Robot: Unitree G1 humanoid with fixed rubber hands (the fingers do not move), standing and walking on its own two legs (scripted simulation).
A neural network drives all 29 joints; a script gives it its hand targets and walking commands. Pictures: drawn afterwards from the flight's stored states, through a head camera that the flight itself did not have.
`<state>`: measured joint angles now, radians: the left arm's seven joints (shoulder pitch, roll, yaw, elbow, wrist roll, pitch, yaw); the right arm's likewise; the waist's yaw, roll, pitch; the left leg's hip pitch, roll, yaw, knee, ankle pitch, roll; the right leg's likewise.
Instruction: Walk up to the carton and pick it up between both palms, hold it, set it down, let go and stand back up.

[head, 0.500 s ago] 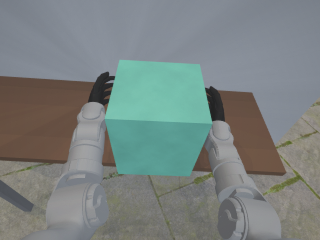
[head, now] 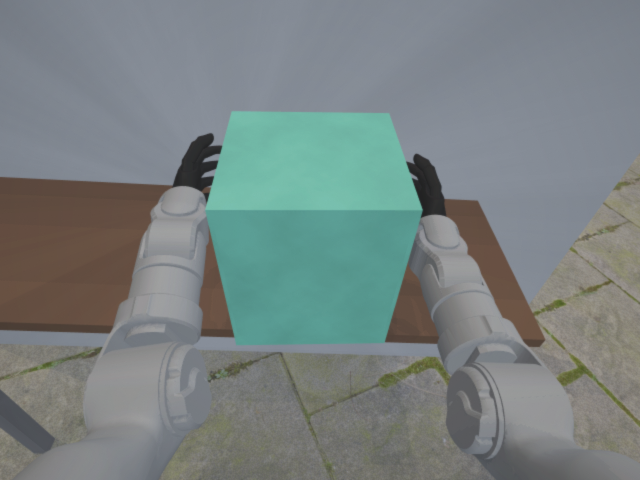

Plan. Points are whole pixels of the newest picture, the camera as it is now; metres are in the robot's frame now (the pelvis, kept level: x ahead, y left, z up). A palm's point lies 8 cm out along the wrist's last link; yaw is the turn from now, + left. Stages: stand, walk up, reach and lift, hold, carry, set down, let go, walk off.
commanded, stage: reach and lift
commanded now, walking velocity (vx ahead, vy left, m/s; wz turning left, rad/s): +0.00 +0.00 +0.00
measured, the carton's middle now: (311, 231) +0.42 +0.01 +0.11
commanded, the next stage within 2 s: none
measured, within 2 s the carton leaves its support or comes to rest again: neither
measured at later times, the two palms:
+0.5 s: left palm (190, 181) +0.42 +0.15 +0.20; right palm (440, 197) +0.39 -0.15 +0.19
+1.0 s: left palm (187, 161) +0.39 +0.15 +0.24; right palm (460, 177) +0.38 -0.16 +0.23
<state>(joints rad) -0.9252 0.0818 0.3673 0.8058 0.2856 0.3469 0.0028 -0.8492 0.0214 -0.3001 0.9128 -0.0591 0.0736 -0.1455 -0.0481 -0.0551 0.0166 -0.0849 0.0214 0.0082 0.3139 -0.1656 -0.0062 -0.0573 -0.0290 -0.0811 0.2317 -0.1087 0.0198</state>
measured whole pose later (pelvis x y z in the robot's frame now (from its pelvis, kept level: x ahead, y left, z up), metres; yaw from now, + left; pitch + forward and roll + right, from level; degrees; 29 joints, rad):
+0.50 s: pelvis +0.00 +0.00 +0.00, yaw +0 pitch -5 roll -1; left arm -0.89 0.08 0.31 0.68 0.25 0.47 0.04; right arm -0.89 -0.06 -0.14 0.90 0.11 0.16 -0.16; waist -0.08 -0.05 -0.01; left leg -0.08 0.03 0.01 0.35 -0.19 0.00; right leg -0.04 -0.03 -0.08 0.24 -0.11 0.02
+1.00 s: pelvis +0.00 +0.00 +0.00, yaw +0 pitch -6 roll -1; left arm -0.89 0.07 0.33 0.49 0.27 0.66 0.02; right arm -0.93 -0.11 -0.04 0.82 0.24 0.31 -0.19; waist -0.11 -0.04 -0.03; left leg -0.06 0.03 0.00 0.36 -0.19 -0.01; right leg -0.02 -0.02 -0.08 0.24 -0.11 0.02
